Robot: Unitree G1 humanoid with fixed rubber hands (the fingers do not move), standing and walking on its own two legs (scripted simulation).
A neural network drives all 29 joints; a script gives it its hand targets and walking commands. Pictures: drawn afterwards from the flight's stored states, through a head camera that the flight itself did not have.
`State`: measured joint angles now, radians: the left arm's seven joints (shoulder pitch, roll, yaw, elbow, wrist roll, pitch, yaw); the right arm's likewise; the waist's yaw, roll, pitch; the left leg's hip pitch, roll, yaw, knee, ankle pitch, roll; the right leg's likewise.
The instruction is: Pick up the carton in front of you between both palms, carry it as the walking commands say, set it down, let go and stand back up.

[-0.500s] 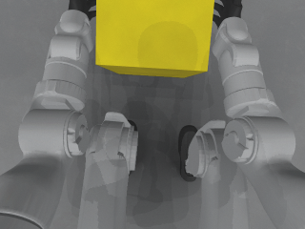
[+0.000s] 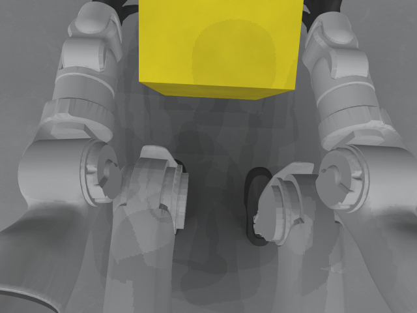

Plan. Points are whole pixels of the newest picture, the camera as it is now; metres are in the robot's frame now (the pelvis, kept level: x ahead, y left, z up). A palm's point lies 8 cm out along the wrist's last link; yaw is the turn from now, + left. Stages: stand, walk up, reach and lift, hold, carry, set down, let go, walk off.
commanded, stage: set down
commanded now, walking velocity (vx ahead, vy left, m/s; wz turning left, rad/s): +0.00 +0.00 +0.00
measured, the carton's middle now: (215, 35) +0.51 +0.06 -0.23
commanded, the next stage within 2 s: let go in 1.56 s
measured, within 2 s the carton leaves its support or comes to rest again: neither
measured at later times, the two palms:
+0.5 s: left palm (78, 18) +0.50 +0.27 -0.18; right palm (333, 31) +0.53 -0.13 -0.17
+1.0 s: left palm out of the picture +0.52 +0.27 -0.01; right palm out of the picture +0.54 -0.11 -0.01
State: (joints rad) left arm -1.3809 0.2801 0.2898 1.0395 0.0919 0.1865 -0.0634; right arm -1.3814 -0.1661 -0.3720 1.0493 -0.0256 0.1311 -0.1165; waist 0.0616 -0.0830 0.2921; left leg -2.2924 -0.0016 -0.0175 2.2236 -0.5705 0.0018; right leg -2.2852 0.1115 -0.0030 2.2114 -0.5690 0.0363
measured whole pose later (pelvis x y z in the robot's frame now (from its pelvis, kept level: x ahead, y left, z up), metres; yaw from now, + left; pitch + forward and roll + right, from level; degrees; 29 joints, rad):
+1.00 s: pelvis +0.01 +0.01 +0.10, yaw +1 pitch +44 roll -2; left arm -1.20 0.39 0.22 0.97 -0.09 0.11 -0.01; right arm -1.16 -0.18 -0.23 0.85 0.07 0.13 -0.17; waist 0.02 -0.03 0.03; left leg -2.13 -0.04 -0.02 1.88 -0.53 0.01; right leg -2.09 0.07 0.01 1.87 -0.55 0.04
